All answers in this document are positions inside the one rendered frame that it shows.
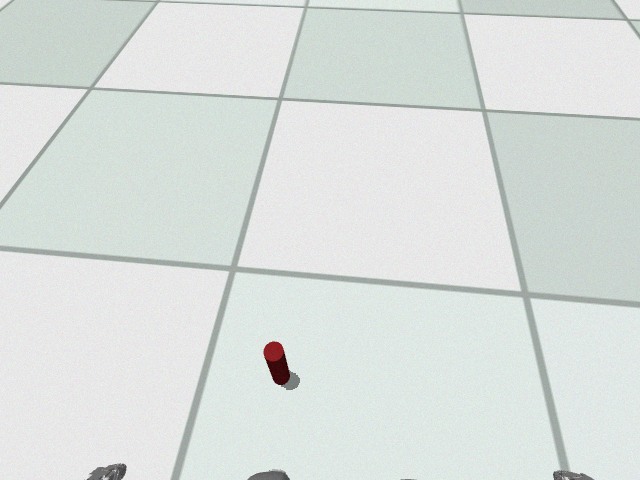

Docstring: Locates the left robot hand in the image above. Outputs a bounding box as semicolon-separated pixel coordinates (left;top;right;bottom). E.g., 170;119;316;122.
87;464;126;480

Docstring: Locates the can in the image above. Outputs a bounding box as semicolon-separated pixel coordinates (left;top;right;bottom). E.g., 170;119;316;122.
263;341;290;385

